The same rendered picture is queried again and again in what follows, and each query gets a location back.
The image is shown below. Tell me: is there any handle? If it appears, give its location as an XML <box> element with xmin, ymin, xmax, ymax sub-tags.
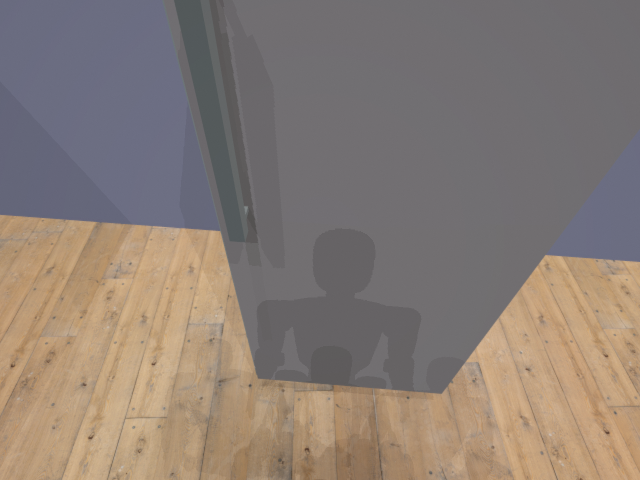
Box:
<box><xmin>174</xmin><ymin>0</ymin><xmax>249</xmax><ymax>242</ymax></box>

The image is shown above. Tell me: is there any fridge door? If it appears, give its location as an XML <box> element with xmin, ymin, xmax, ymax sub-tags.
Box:
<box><xmin>164</xmin><ymin>0</ymin><xmax>640</xmax><ymax>394</ymax></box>

